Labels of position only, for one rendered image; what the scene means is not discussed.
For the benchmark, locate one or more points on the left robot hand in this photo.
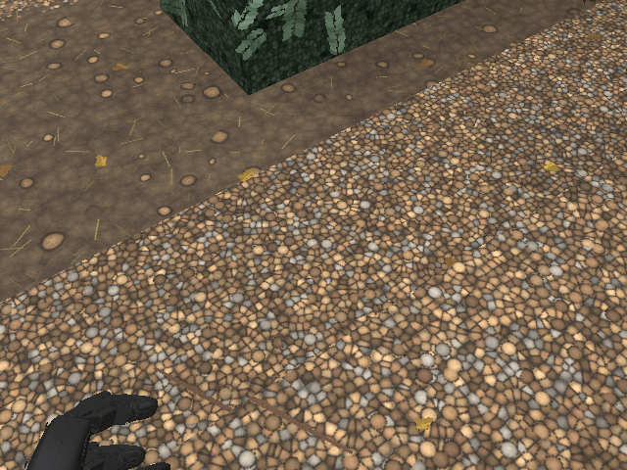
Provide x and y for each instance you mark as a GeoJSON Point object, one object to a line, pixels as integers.
{"type": "Point", "coordinates": [65, 444]}

